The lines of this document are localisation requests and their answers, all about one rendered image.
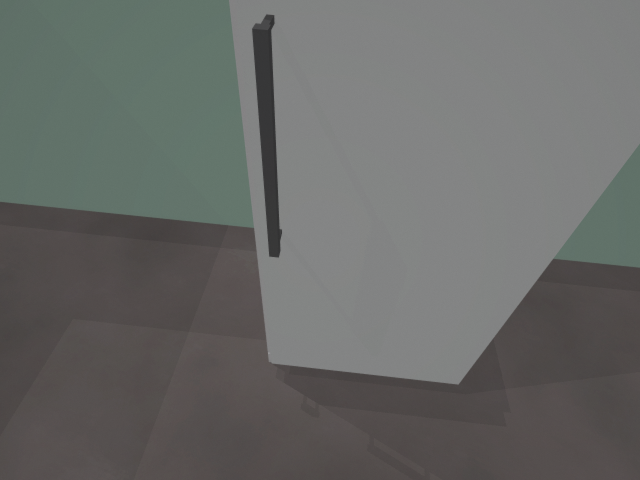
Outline handle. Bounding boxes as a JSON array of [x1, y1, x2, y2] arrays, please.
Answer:
[[252, 14, 282, 258]]

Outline fridge door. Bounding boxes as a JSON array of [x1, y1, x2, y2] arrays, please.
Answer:
[[235, 0, 640, 385]]

